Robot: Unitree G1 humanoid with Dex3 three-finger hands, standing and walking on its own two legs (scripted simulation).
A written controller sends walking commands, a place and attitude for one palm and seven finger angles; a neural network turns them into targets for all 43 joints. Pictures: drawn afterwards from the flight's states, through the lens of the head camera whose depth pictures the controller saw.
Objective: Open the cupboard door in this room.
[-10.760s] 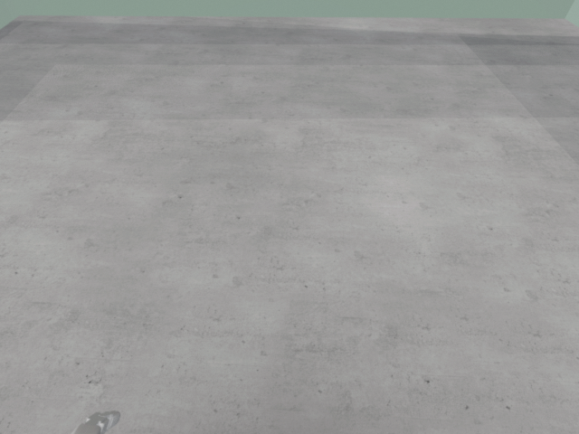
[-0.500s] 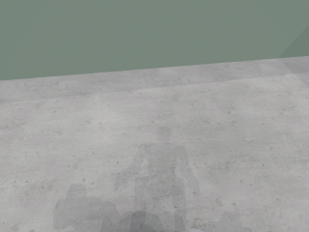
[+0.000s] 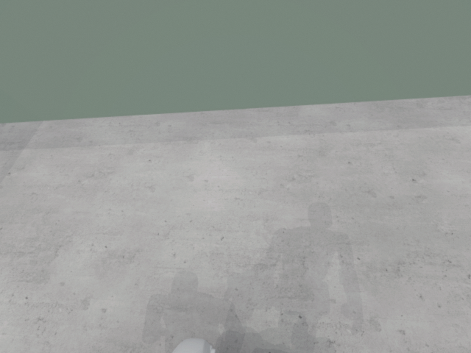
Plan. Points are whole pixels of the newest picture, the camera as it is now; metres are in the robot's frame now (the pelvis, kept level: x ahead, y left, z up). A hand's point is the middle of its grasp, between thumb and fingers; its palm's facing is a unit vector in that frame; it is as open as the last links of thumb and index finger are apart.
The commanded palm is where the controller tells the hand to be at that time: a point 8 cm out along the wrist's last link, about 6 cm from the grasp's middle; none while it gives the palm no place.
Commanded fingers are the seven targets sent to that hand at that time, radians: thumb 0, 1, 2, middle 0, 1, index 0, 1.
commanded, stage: turn or walk to find it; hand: left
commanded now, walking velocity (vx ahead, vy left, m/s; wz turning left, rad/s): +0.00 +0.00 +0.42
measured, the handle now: out of the picture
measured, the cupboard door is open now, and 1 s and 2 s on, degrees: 0 0 0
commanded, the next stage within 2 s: none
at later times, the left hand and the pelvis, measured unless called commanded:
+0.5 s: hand out of the picture -0.02 +0.28 -0.17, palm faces +0.25 -0.94 -0.24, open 7.3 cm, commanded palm none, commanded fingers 0.00 0.90 0.90 -0.20 -0.30 -0.20 -0.30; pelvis -0.03 +0.06 +0.00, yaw +11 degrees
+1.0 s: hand out of the picture -0.04 +0.19 -0.15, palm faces +0.40 -0.87 -0.27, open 7.3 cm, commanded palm none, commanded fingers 0.00 0.90 0.90 -0.20 -0.30 -0.20 -0.30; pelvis -0.05 -0.01 +0.00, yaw +24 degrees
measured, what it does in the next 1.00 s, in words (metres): steps on the spot, turning left: left foot, then right foot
